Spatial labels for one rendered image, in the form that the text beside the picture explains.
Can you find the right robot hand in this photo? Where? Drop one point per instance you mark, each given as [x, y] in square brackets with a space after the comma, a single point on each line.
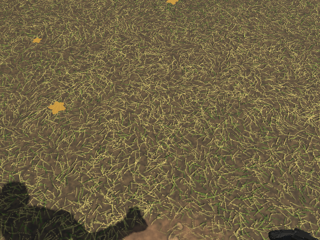
[290, 234]

